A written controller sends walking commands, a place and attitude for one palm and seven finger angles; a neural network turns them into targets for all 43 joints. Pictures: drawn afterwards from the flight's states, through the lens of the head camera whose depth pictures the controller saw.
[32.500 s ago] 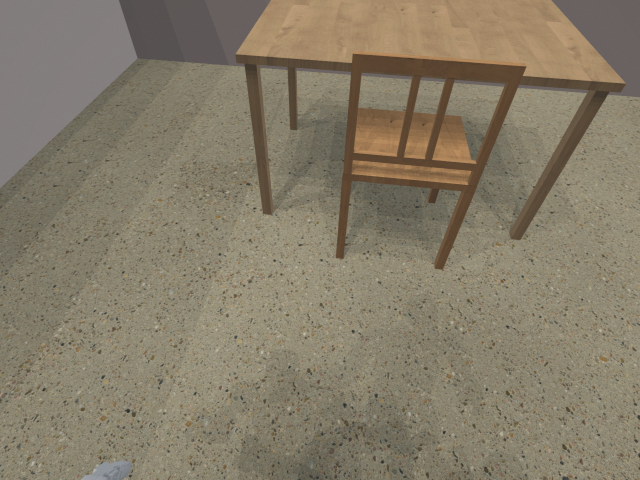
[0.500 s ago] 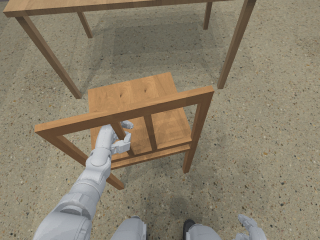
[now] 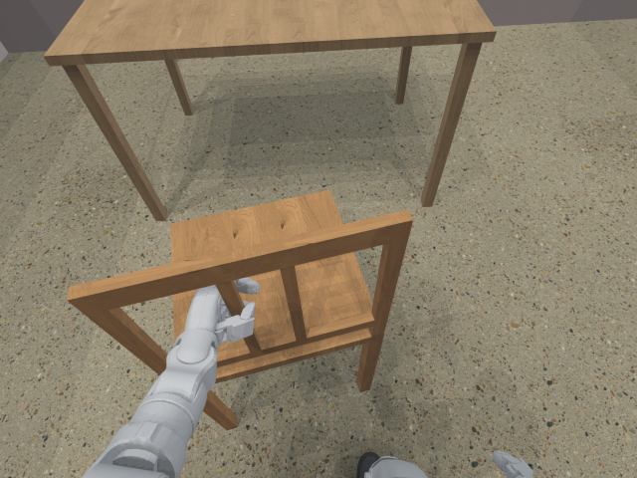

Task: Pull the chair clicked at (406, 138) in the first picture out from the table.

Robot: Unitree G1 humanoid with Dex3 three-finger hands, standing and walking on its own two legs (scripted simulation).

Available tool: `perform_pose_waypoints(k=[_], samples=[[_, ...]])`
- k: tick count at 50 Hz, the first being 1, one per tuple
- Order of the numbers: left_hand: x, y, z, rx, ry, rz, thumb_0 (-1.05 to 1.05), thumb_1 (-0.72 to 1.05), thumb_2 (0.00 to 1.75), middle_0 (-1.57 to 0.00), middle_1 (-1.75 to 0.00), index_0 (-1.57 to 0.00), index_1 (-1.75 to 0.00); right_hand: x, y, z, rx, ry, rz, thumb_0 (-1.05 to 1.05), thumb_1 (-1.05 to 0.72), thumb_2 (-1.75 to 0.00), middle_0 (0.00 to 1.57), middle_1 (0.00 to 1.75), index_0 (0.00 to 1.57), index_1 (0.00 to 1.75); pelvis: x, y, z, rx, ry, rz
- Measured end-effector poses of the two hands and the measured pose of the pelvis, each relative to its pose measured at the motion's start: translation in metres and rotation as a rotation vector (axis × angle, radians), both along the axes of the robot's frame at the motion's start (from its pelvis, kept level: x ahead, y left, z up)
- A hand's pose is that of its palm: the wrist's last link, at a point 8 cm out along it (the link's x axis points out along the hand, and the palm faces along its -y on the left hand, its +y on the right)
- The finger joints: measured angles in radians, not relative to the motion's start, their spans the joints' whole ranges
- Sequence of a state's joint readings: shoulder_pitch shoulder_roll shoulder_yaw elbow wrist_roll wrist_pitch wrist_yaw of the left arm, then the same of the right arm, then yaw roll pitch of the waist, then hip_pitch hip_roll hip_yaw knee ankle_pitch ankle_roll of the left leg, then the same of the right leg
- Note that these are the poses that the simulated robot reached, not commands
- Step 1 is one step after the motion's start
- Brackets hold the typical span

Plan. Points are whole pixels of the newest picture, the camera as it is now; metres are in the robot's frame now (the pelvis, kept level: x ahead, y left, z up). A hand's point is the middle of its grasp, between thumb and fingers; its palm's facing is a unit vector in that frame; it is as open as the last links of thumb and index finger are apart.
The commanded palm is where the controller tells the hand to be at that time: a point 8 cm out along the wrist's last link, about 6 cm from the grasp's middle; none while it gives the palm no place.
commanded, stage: stop walking, hand still on the chair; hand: left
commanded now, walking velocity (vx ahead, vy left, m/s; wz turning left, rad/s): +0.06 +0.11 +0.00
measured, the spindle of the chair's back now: (241, 317) +0.36 +0.13 -0.11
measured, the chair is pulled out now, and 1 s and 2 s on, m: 0.56 0.57 0.57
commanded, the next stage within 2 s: open the thumb and straighten the fingers in 0.66 s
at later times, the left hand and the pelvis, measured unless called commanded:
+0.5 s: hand (242, 331) +0.32 +0.11 -0.05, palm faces -0.14 -0.97 -0.19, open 5.3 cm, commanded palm +0.31 +0.17 -0.04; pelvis +0.04 +0.02 +0.01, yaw +0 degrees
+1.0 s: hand (239, 322) +0.33 +0.12 -0.04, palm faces -0.14 -0.97 -0.18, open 7.6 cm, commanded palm +0.31 +0.17 -0.02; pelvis +0.04 +0.02 +0.00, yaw +0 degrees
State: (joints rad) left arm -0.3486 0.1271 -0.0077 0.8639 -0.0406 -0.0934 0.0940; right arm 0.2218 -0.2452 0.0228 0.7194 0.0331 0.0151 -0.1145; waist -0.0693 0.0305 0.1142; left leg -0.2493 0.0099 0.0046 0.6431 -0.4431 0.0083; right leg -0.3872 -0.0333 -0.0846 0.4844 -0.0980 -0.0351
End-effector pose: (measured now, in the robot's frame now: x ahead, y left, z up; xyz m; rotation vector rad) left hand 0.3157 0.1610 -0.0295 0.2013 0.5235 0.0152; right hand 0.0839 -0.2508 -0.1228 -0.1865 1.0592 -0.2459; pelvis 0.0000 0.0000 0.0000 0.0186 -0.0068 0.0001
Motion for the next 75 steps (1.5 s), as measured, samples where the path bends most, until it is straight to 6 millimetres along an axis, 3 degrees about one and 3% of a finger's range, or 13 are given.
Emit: perform_pose_waypoints(k=[9,19,29,35,42,47,52,56,61,75], samples=[[-0.014,0.003,0.0,-0.009,0.01,-0.037,0.02,0.7,0.76,-0.16,-1.16,-0.5,-1.45,0.007,0.006,0.012,-0.028,-0.021,0.015,0.01,-0.9,-0.9,0.2,0.3,0.2,0.3,0.011,0.01,0.006,0.0,-0.007,-0.008],[-0.011,0.006,0.0,-0.001,0.008,-0.086,0.02,0.67,0.78,-0.18,-1.19,-0.5,-1.45,0.05,0.026,0.015,0.005,-0.086,0.027,0.01,-0.9,-0.9,0.2,0.3,0.2,0.3,0.034,0.02,0.007,-0.013,-0.008,-0.009],[-0.01,0.007,-0.001,-0.004,0.003,-0.105,0.02,0.66,0.8,-0.17,-1.22,-0.5,-1.45,0.085,0.038,0.023,0.009,-0.141,0.063,0.01,-0.9,-0.9,0.2,0.3,0.2,0.3,0.043,0.025,0.007,-0.013,-0.007,-0.003],[-0.011,0.007,-0.001,-0.012,0.001,-0.098,0.02,0.67,0.79,-0.16,-1.22,-0.5,-1.45,0.087,0.037,0.026,0.002,-0.141,0.067,0.01,-0.9,-0.9,0.2,0.3,0.2,0.3,0.043,0.025,0.007,-0.013,-0.008,-0.001],[-0.01,0.008,-0.002,-0.027,-0.003,-0.088,0.02,0.66,0.78,-0.16,-1.24,-0.5,-1.45,0.077,0.03,0.027,0.021,-0.122,0.038,0.01,-0.9,-0.9,0.2,0.3,0.2,0.3,0.043,0.022,0.005,-0.016,0.028,0.008],[-0.004,0.01,0.007,-0.023,-0.05,-0.111,0.02,0.5,0.7,-0.27,-1.3,-0.5,-1.45,0.069,0.02,0.028,0.014,-0.138,0.031,0.01,-0.9,-0.9,0.2,0.3,0.2,0.3,0.041,0.021,0.001,-0.018,0.073,0.005],[0.0,0.012,0.01,-0.017,-0.036,-0.113,0.01,0.12,0.51,-0.32,-1.31,-0.49,-1.43,0.067,0.016,0.024,0.016,-0.155,0.032,0.01,-0.9,-0.9,0.2,0.3,0.2,0.3,0.04,0.023,-0.003,-0.018,0.101,-0.002],[0.002,0.018,0.016,-0.016,-0.033,-0.102,0.01,-0.18,0.37,-0.35,-1.24,-0.46,-1.32,0.07,0.017,0.021,0.019,-0.176,0.034,0.01,-0.9,-0.9,0.2,0.3,0.2,0.3,0.041,0.024,-0.005,-0.017,0.11,-0.003],[-0.002,0.019,0.011,-0.026,0.005,-0.093,0.0,-0.39,0.26,-0.32,-1.03,-0.37,-1.06,0.081,0.023,0.018,0.031,-0.205,0.059,0.01,-0.9,-0.9,0.2,0.3,0.2,0.3,0.042,0.024,-0.008,-0.017,0.123,0.003],[-0.001,0.034,0.014,-0.016,-0.005,-0.072,-0.01,-0.53,0.2,-0.07,-0.2,-0.07,-0.21,0.114,0.032,0.021,0.025,-0.273,0.125,0.01,-0.9,-0.9,0.2,0.3,0.2,0.3,0.049,0.022,-0.013,-0.026,0.139,0.027]])
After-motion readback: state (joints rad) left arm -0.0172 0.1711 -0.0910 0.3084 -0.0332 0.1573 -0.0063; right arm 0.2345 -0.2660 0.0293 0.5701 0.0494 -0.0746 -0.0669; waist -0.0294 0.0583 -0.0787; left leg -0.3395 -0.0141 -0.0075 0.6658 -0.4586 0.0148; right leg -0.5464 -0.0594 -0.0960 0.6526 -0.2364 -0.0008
